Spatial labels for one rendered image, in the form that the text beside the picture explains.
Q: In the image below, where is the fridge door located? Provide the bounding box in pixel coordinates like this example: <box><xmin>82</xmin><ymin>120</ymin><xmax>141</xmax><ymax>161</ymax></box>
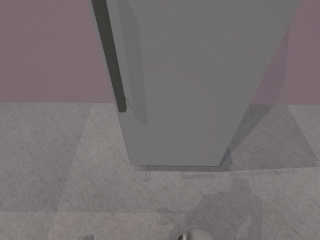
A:
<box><xmin>90</xmin><ymin>0</ymin><xmax>302</xmax><ymax>166</ymax></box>

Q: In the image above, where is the right robot shin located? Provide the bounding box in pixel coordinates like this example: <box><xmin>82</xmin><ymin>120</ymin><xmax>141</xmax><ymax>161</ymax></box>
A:
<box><xmin>188</xmin><ymin>226</ymin><xmax>199</xmax><ymax>230</ymax></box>

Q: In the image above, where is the handle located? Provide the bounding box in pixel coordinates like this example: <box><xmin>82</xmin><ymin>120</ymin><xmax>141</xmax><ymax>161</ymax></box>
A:
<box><xmin>91</xmin><ymin>0</ymin><xmax>127</xmax><ymax>113</ymax></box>

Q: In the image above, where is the right robot thigh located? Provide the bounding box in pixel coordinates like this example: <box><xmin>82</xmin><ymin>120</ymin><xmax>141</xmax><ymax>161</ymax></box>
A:
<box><xmin>181</xmin><ymin>228</ymin><xmax>214</xmax><ymax>240</ymax></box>

